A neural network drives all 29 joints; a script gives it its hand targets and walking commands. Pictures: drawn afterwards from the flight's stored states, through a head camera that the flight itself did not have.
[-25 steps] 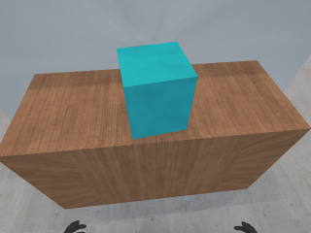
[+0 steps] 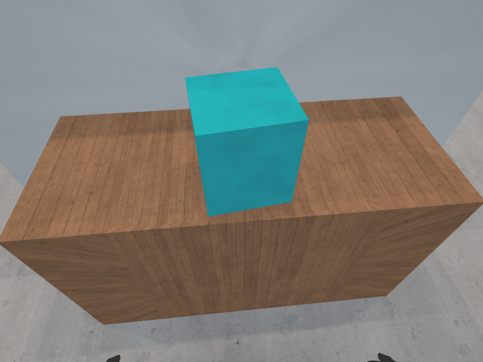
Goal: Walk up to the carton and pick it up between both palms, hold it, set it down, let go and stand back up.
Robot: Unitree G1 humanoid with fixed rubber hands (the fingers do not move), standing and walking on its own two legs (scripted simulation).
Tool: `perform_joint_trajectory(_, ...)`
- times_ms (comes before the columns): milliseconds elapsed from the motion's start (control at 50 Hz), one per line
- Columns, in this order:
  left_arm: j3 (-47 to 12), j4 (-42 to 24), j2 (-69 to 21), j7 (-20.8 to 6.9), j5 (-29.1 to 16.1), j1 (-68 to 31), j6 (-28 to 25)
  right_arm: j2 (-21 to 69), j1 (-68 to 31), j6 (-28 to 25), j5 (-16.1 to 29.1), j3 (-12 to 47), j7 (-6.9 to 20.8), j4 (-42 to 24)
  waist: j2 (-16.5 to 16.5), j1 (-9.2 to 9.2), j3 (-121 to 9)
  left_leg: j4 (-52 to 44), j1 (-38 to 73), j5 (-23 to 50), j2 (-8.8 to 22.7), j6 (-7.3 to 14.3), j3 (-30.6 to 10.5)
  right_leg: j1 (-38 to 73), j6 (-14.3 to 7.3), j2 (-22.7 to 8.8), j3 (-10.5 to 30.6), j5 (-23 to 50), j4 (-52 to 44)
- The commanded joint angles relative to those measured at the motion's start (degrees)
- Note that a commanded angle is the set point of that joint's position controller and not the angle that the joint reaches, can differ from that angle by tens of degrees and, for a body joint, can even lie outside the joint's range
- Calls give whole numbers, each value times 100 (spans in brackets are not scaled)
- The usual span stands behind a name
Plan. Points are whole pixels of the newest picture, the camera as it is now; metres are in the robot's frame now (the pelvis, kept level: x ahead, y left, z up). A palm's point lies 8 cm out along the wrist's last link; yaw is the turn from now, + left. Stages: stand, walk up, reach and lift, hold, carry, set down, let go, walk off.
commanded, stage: stand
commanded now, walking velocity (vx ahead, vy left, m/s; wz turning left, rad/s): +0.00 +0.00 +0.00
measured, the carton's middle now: (242, 143) +0.57 +0.01 +0.02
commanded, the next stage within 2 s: walk up in 0.66 s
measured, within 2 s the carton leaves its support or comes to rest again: neither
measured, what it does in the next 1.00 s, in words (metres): stands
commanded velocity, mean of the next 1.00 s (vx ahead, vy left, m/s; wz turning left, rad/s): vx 0.00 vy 0.00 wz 0.00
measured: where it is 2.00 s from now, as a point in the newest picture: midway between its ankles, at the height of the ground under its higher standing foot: outside the picture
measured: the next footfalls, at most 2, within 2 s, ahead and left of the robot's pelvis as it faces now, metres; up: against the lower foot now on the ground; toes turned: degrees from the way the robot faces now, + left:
right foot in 1.44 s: +0.18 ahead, -0.11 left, +0.00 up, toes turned +7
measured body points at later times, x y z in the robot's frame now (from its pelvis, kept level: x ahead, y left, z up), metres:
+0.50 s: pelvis +0.00 +0.00 +0.00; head +0.02 +0.00 +0.45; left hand +0.09 +0.26 -0.12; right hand +0.09 -0.25 -0.12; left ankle +0.02 +0.13 -0.73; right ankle +0.01 -0.11 -0.73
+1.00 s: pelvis +0.02 +0.01 +0.00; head +0.02 +0.01 +0.45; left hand +0.06 +0.27 -0.12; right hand +0.08 -0.25 -0.12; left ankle +0.02 +0.12 -0.72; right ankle +0.01 -0.11 -0.73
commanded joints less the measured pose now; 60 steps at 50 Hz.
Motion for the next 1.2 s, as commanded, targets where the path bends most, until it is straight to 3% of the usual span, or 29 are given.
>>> perform_joint_trajectory(0, 221, -514, 750, 46, -2, -45, -177, -689, 44, -167, 1, -220, -41, -487, -114, -6, -269, -446, 125, 580, 379, 236, -408, -12, -162, -568, 572, 399, -656)
perform_joint_trajectory(80, 212, -495, 760, 46, -5, -4, -157, -690, 44, -154, 11, -213, -47, -472, 39, -18, -94, -494, 14, 469, 378, 237, -400, -39, -176, -560, 598, 282, -668)
perform_joint_trajectory(120, 208, -465, 771, 50, -7, 45, -150, -679, 119, -153, 11, -207, -42, -424, -92, -3, -178, -528, 39, 476, 396, 240, -416, 29, -177, -549, 564, 309, -664)
perform_joint_trajectory(280, 188, -403, 797, 60, -14, 48, -152, -720, 130, -147, 14, -181, -53, -402, -61, 3, -129, -558, 28, 441, 357, 248, -436, -6, -171, -563, 583, 226, -721)
perform_joint_trajectory(320, 183, -377, 775, 57, -6, 73, -145, -722, 99, -143, 9, -199, -44, -394, 78, 8, -69, -566, -23, 463, 369, 245, -438, -19, -167, -555, 578, 273, -687)
perform_joint_trajectory(440, 162, -330, 763, 65, -22, 65, -149, -745, 123, -151, 17, -177, -55, -386, -55, 14, -279, -551, 115, 569, 376, 230, -431, 48, -153, -547, 540, 362, -680)
perform_joint_trajectory(480, 186, -332, 787, 68, -27, 38, -146, -749, 149, -149, 26, -169, -58, -349, 80, 3, -271, -559, 31, 563, 383, 243, -445, 126, -149, -563, 530, 383, -674)
perform_joint_trajectory(600, 171, -265, 779, 79, -24, 102, -125, -736, 166, -123, 21, -182, -59, -295, -86, 3, -63, -565, 29, 544, 371, 240, -451, -27, -155, -575, 540, 281, -774)
perform_joint_trajectory(820, 163, -193, 790, 74, -31, 194, -141, -752, 192, -124, 19, -160, -70, -234, -39, 8, -133, -598, 86, 515, 377, 235, -463, 27, -159, -581, 545, 254, -815)
perform_joint_trajectory(840, 357, -162, 889, -3, 196, 691, -154, -755, 787, -157, -165, -326, -25, -187, -299, 25, -668, -324, 77, -1874, 108, 452, -480, 464, -365, -432, 492, -2220, -652)
perform_joint_trajectory(860, 419, -121, 949, -22, 250, 753, -140, -750, 694, -149, -181, -353, 2, -216, -443, 111, -180, -122, -622, -2294, 7, 442, -450, 372, -512, -596, 785, -2970, -854)
perform_joint_trajectory(900, 498, -23, 1147, -27, 225, 917, -135, -478, 197, -177, -184, -316, 41, -542, -727, 338, 777, 903, -1636, -1219, -220, 272, 267, 328, -1048, -1478, 1830, -3245, -1755)
perform_joint_trajectory(920, 525, -34, 1238, 9, 244, 855, -161, -448, 139, -217, -226, -299, 49, -666, -697, 360, 1065, 1135, -2042, -926, -15, 273, 191, 435, -1285, -1896, 2197, -2763, -1963)
perform_joint_trajectory(940, 525, -20, 1276, 31, 270, 837, -183, -498, 175, -251, -244, -315, 52, -717, -582, 367, 1031, 1194, -2058, -958, 161, 269, 97, 440, -1386, -2026, 2200, -2296, -1948)
perform_joint_trajectory(980, 491, 34, 1240, 16, 278, 646, -171, -497, 478, -289, -190, -395, 87, -730, -654, 221, 647, 982, -1222, -1134, 152, 254, 81, -14, -1238, -1743, 1678, -2324, -1853)
perform_joint_trajectory(1000, 473, 19, 1209, -8, 249, 371, -143, -470, 790, -323, -165, -434, 108, -667, -754, 18, 396, 497, -422, -809, 92, 288, 171, -361, -1068, -1490, 1243, -2218, -1585)
perform_joint_trajectory(1020, 427, -54, 1125, -36, 196, -13, -114, -413, 1295, -370, -123, -462, 101, -519, -776, -326, 194, -89, 559, -191, -51, 342, 344, -815, -841, -1176, 692, -2013, -1060)
perform_joint_trajectory(1040, 336, -101, 854, -66, 170, -144, -92, -581, 1750, -411, -137, -558, 51, -360, -277, -561, -20, -280, 1439, 15, -210, 329, 339, -1339, -552, -752, 171, -1993, -210)
perform_joint_trajectory(1060, 136, -223, 359, -76, 140, 36, -89, -934, 1915, -425, -229, -609, -38, -307, 861, -644, -125, -801, 1817, -651, 489, 526, -960, -1987, -173, -250, -388, -1556, 1305)
perform_joint_trajectory(1080, 112, -375, 284, -66, 175, 261, -45, -1390, 2028, -395, -321, -647, -139, -378, 1489, -587, 92, -1884, 1581, -1828, 1867, 1069, -3341, -2620, 82, 165, -297, -2036, 2512)
perform_joint_trajectory(1100, 275, -352, 661, 2, 257, 324, 54, -1404, 1880, -306, -285, -622, -203, -341, 773, -425, 459, -1883, 1085, -1609, 2396, 1641, -3891, -2634, 78, -182, 288, -2080, 3118)
perform_joint_trajectory(1120, 302, -290, 786, 5, 281, 322, 90, -1162, 1744, -299, -242, -533, -228, -394, 336, -374, 641, -1681, 962, -625, 2289, 1731, -3377, -2641, 83, -289, 408, -1705, 3486)
perform_joint_trajectory(1140, 315, -258, 771, -3, 262, 350, 83, -1048, 1619, -312, -255, -474, -243, -430, 73, -322, 625, -1465, 988, 462, 1973, 1576, -2630, -2607, 96, -306, 509, -1253, 3561)
perform_joint_trajectory(1160, 327, -255, 744, -26, 259, 384, 63, -1056, 1490, -323, -267, -447, -255, -426, 47, -224, 542, -1375, 956, 1040, 1728, 1401, -2085, -2436, 131, -357, 545, -944, 3389)
perform_joint_trajectory(1180, 322, -199, 680, -51, 230, 575, 42, -1032, 1279, -333, -246, -422, -241, -413, 323, -95, 424, -1406, 766, 1460, 1467, 1253, -1485, -2103, 182, -334, 496, -649, 3247)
